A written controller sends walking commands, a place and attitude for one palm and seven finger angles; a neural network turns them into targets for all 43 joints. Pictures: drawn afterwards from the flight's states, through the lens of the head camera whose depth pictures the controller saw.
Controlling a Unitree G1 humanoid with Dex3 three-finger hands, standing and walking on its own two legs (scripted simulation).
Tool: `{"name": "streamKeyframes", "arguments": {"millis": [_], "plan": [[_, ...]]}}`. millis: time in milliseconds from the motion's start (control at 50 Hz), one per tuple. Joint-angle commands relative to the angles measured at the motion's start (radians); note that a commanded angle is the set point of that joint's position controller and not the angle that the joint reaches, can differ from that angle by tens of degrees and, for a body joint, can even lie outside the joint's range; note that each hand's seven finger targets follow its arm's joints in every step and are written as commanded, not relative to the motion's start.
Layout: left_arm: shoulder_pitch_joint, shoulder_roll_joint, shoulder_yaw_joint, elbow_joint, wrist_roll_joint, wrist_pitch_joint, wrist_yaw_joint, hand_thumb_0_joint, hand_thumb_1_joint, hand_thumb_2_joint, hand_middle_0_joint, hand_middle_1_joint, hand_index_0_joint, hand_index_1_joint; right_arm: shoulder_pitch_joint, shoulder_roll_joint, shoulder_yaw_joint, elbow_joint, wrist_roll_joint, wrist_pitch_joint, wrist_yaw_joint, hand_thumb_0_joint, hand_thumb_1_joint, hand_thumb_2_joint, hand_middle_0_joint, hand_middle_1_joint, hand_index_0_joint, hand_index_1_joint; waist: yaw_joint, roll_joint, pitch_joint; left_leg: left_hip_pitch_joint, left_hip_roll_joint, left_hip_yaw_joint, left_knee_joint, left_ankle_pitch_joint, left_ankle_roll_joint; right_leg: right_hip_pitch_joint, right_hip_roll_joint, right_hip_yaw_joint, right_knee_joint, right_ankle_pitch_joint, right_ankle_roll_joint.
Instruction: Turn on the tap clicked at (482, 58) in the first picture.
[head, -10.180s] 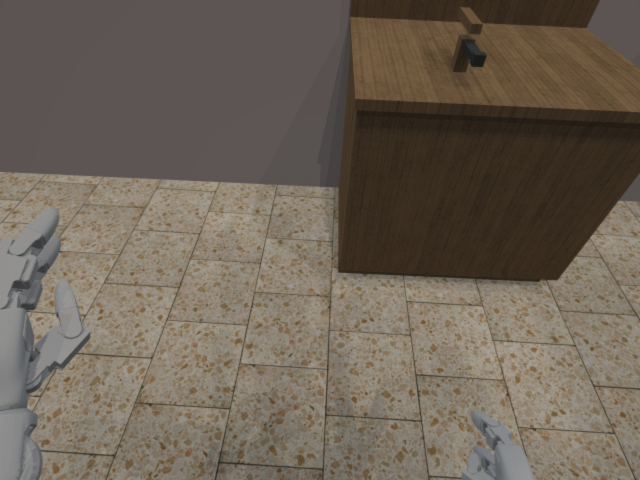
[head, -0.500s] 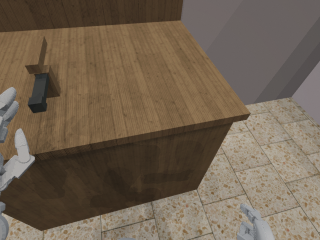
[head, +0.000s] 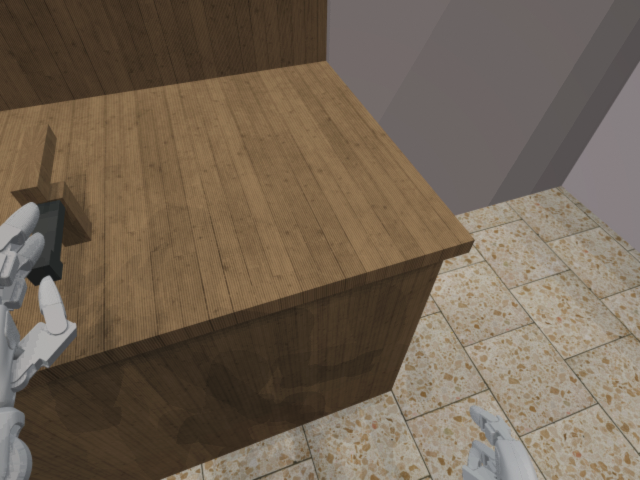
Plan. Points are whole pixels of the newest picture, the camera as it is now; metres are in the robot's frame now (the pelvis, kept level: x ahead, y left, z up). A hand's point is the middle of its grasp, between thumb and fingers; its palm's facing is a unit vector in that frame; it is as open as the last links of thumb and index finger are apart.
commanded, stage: come to a stop and stand still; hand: left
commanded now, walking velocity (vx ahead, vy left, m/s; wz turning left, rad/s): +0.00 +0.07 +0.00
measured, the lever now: (43, 267) +0.31 +0.34 +0.11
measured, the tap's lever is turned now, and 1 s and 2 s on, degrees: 0 0 0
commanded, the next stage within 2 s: look again from close up in 0.86 s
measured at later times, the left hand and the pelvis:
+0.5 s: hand (66, 322) +0.23 +0.26 +0.15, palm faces +0.27 -0.87 -0.41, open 7.4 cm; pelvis +0.00 +0.03 +0.00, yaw -2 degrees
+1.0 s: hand (26, 305) +0.24 +0.29 +0.16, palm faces +0.37 -0.86 -0.35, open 7.4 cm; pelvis +0.01 +0.05 +0.00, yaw -1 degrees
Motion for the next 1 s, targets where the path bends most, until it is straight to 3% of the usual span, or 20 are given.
{"name": "streamKeyframes", "arguments": {"millis": [0,60,140,160,180,200,220,240,260,300,360,380,400,440,500,620,680,820,900,980], "plan": [[-0.067,0.216,0.137,-0.239,0.005,-0.061,0.036,0.000,0.900,0.900,-0.200,-0.300,-0.200,-0.300,-0.112,-0.101,-0.045,-0.159,-0.008,-0.044,-0.027,0.000,-0.900,-0.900,0.200,0.300,0.200,0.300,0.018,-0.032,-0.133,0.034,0.005,-0.065,-0.089,0.071,-0.011,0.068,-0.199,0.246,-0.176,-0.029,-0.009],[-0.079,0.194,0.116,-0.233,0.010,-0.062,0.039,0.000,0.900,0.900,-0.200,-0.300,-0.200,-0.300,-0.104,-0.108,-0.049,-0.166,-0.008,-0.038,-0.033,0.000,-0.900,-0.900,0.200,0.300,0.200,0.300,0.015,0.032,-0.127,0.006,0.043,-0.103,-0.176,0.118,0.002,0.133,-0.123,0.170,-0.139,0.015,0.029],[-0.092,0.170,0.090,-0.207,0.010,-0.058,0.036,0.000,0.900,0.900,-0.200,-0.300,-0.200,-0.300,-0.097,-0.115,-0.053,-0.171,-0.004,-0.042,-0.035,0.000,-0.900,-0.900,0.200,0.300,0.200,0.300,0.016,0.045,-0.125,-0.026,0.055,-0.105,-0.210,0.140,-0.003,0.199,-0.095,0.131,-0.104,0.116,0.040],[-1.176,0.990,0.645,-0.456,0.180,-0.172,0.022,0.000,0.900,0.900,-0.200,-0.300,-0.200,-0.300,0.076,-0.139,-0.060,-0.149,-0.037,-0.110,-0.020,0.000,-0.900,-0.900,0.200,0.300,0.200,0.300,0.019,-0.098,0.121,-0.158,0.073,-0.025,-0.058,0.169,0.026,-0.018,-0.106,0.173,-0.188,0.109,0.164],[-0.578,0.369,0.261,0.189,0.065,-0.126,-0.033,0.000,0.900,0.900,-0.200,-0.300,-0.200,-0.300,-0.038,-0.040,-0.030,-0.090,-0.009,-0.103,-0.008,0.000,-0.900,-0.900,0.200,0.300,0.200,0.300,0.023,-0.048,-0.134,-0.009,0.008,-0.067,-0.064,0.143,0.028,0.034,-0.187,0.187,-0.148,0.027,0.021],[-0.376,0.128,0.090,0.172,0.014,-0.094,-0.045,0.000,0.900,0.900,-0.200,-0.300,-0.200,-0.300,-0.068,-0.086,-0.075,-0.164,0.035,-0.108,0.013,0.000,-0.900,-0.900,0.200,0.300,0.200,0.300,0.036,0.159,-0.170,0.121,0.023,-0.033,-0.153,0.196,-0.001,0.091,-0.138,0.214,-0.055,0.148,-0.018],[-0.395,0.165,0.068,0.030,0.015,-0.118,-0.049,0.000,0.900,0.900,-0.200,-0.300,-0.200,-0.300,-0.034,-0.113,-0.074,-0.179,0.024,-0.117,0.021,0.000,-0.900,-0.900,0.200,0.300,0.200,0.300,0.037,0.183,-0.192,0.061,0.047,-0.020,-0.141,0.147,0.000,0.143,-0.142,0.203,-0.045,0.134,0.011],[-0.281,0.157,0.065,0.013,0.006,-0.128,-0.044,0.000,0.900,0.900,-0.200,-0.300,-0.200,-0.300,-0.039,-0.117,-0.072,-0.183,0.022,-0.118,0.035,0.000,-0.900,-0.900,0.200,0.300,0.200,0.300,0.045,0.163,-0.166,0.021,0.051,-0.040,-0.162,0.103,0.007,0.174,-0.140,0.202,-0.050,0.103,0.026],[-0.207,0.126,0.026,-0.039,0.006,-0.130,-0.044,0.000,0.900,0.900,-0.200,-0.300,-0.200,-0.300,-0.056,-0.116,-0.068,-0.192,0.023,-0.117,0.049,0.000,-0.900,-0.900,0.200,0.300,0.200,0.300,0.051,0.110,-0.141,-0.021,0.052,-0.045,-0.177,0.074,0.013,0.196,-0.133,0.194,-0.055,0.076,0.037],[-0.078,0.137,0.044,-0.068,-0.001,-0.121,-0.037,0.000,0.900,0.900,-0.200,-0.300,-0.200,-0.300,-0.083,-0.114,-0.062,-0.201,0.028,-0.116,0.060,0.000,-0.900,-0.900,0.200,0.300,0.200,0.300,0.057,-0.022,-0.120,-0.019,0.060,-0.059,-0.196,0.043,0.016,0.182,-0.115,0.167,-0.073,0.019,0.034],[-0.111,0.222,0.136,-0.117,0.007,-0.121,-0.030,0.000,0.900,0.900,-0.200,-0.300,-0.200,-0.300,-0.089,-0.121,-0.059,-0.216,0.016,-0.115,0.044,0.000,-0.900,-0.900,0.200,0.300,0.200,0.300,0.049,-0.126,-0.076,-0.048,0.060,-0.077,-0.223,-0.020,0.014,0.140,-0.094,0.159,-0.106,-0.085,0.033],[-0.124,0.237,0.164,-0.122,0.008,-0.123,-0.030,0.000,0.900,0.900,-0.200,-0.300,-0.200,-0.300,-0.088,-0.120,-0.056,-0.219,0.011,-0.116,0.037,0.000,-0.900,-0.900,0.200,0.300,0.200,0.300,0.045,-0.125,-0.068,-0.049,0.061,-0.082,-0.231,-0.015,0.014,0.136,-0.091,0.156,-0.106,-0.082,0.032],[-0.156,0.298,0.224,-0.154,0.008,-0.125,-0.023,0.000,0.900,0.900,-0.200,-0.300,-0.200,-0.300,-0.105,-0.123,-0.053,-0.217,0.009,-0.114,0.030,0.000,-0.900,-0.900,0.200,0.300,0.200,0.300,0.043,-0.063,-0.070,-0.037,0.066,-0.083,-0.246,-0.010,0.014,0.134,-0.085,0.145,-0.088,-0.067,0.032],[-0.192,0.244,0.189,-0.168,0.006,-0.135,-0.029,0.000,0.900,0.900,-0.200,-0.300,-0.200,-0.300,-0.096,-0.110,-0.049,-0.223,0.007,-0.120,0.022,0.000,-0.900,-0.900,0.200,0.300,0.200,0.300,0.038,0.017,-0.087,-0.043,0.074,-0.089,-0.250,0.011,0.021,0.168,-0.086,0.130,-0.049,-0.003,0.028],[-0.247,0.245,0.173,-0.228,0.014,-0.143,-0.031,0.000,0.900,0.900,-0.200,-0.300,-0.200,-0.300,-0.102,-0.105,-0.047,-0.218,0.004,-0.137,0.023,0.000,-0.900,-0.900,0.200,0.300,0.200,0.300,0.037,0.081,-0.123,0.016,0.073,-0.083,-0.228,0.121,0.009,0.177,-0.082,0.110,-0.012,0.097,0.026],[-0.177,0.146,0.080,-0.183,0.021,-0.125,-0.031,0.000,0.900,0.900,-0.200,-0.300,-0.200,-0.300,-0.077,-0.115,-0.058,-0.189,0.002,-0.139,0.035,0.000,-0.900,-0.900,0.200,0.300,0.200,0.300,0.029,0.051,-0.131,0.078,0.082,-0.076,-0.183,0.347,-0.033,0.163,-0.082,0.083,-0.010,0.186,0.029],[-0.154,0.154,0.093,-0.164,0.024,-0.117,-0.027,0.000,0.900,0.900,-0.200,-0.300,-0.200,-0.300,-0.077,-0.118,-0.066,-0.192,0.004,-0.122,0.035,0.000,-0.900,-0.900,0.200,0.300,0.200,0.300,0.028,0.001,-0.123,0.057,0.079,-0.076,-0.174,0.366,-0.043,0.184,-0.083,0.082,-0.021,0.220,0.028],[-0.151,0.185,0.125,-0.240,0.017,-0.121,-0.023,0.000,0.900,0.900,-0.200,-0.300,-0.200,-0.300,-0.093,-0.114,-0.064,-0.210,0.002,-0.094,0.029,0.000,-0.900,-0.900,0.200,0.300,0.200,0.300,0.026,0.071,-0.138,0.089,0.079,-0.081,-0.177,0.467,-0.066,0.178,-0.072,0.058,0.001,0.204,0.026],[-0.148,0.191,0.127,-0.259,0.017,-0.115,-0.021,0.000,0.900,0.900,-0.200,-0.300,-0.200,-0.300,-0.102,-0.111,-0.065,-0.218,0.004,-0.091,0.028,0.000,-0.900,-0.900,0.200,0.300,0.200,0.300,0.027,0.092,-0.131,0.103,0.086,-0.072,-0.177,0.457,-0.066,0.170,-0.070,0.060,-0.002,0.183,0.027],[-0.156,0.157,0.096,-0.207,0.015,-0.107,-0.022,0.000,0.900,0.900,-0.200,-0.300,-0.200,-0.300,-0.088,-0.119,-0.069,-0.214,0.006,-0.086,0.028,0.000,-0.900,-0.900,0.200,0.300,0.200,0.300,0.025,0.035,-0.103,0.032,0.080,-0.072,-0.194,0.288,-0.052,0.210,-0.078,0.078,-0.031,0.188,0.026]]}}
